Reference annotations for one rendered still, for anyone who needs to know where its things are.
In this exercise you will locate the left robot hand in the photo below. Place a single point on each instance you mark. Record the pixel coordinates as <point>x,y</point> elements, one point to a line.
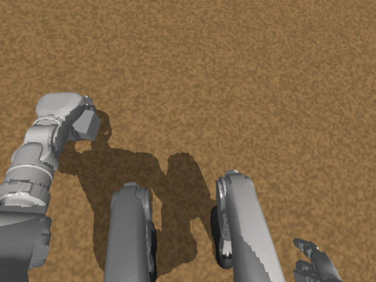
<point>68,106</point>

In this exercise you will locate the cube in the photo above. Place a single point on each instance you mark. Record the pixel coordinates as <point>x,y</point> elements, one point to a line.
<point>87,125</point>

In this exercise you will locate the left robot arm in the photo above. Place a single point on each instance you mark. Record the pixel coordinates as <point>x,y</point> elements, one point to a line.
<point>24,199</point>

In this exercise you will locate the right robot hand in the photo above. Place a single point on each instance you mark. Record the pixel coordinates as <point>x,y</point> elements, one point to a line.
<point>321,266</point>

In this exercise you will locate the right robot foot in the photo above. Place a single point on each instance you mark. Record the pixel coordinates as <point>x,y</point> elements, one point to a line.
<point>223,261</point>

